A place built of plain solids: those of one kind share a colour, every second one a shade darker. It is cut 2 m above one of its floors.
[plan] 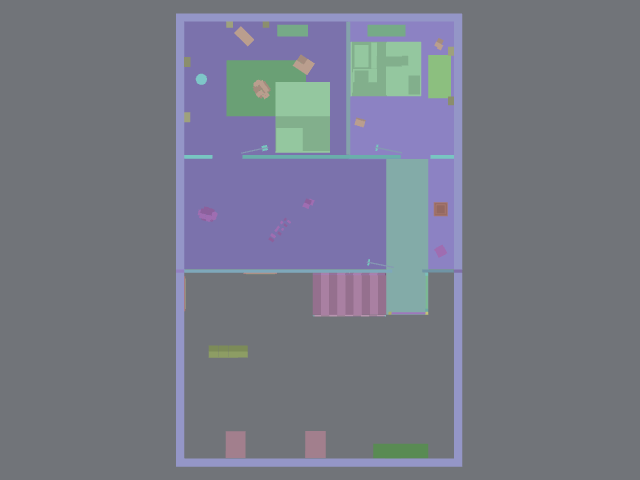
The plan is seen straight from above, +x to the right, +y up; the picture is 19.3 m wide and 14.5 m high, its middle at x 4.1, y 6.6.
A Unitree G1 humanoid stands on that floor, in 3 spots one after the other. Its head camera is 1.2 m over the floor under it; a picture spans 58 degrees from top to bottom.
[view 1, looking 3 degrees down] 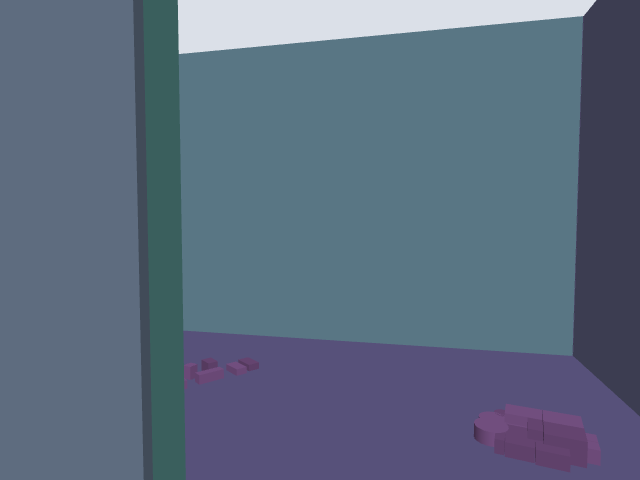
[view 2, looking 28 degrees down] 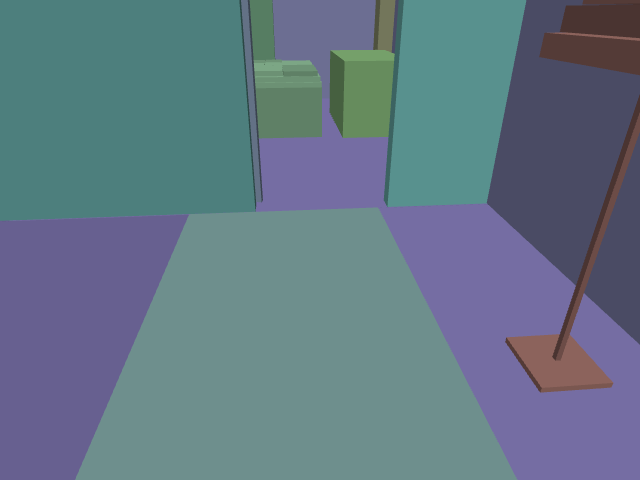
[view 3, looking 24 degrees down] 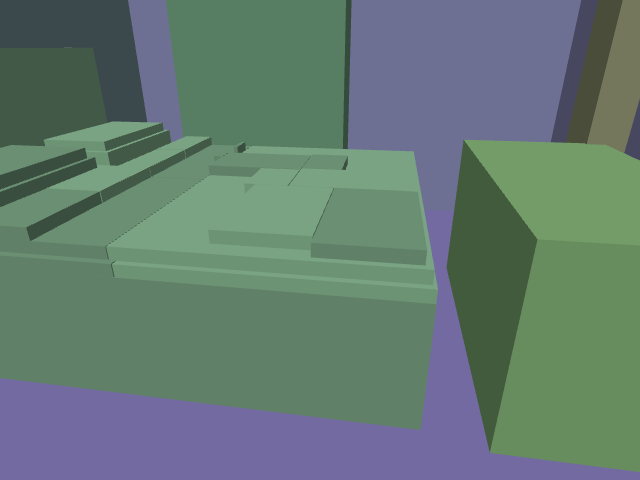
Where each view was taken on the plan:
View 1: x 1.30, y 9.81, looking -77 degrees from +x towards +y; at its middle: stair_wall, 4.21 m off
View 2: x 6.74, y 6.36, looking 85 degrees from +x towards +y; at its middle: upper_floor_head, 2.56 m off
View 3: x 6.99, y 9.81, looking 99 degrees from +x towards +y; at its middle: bedstead_bedroom_bed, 1.34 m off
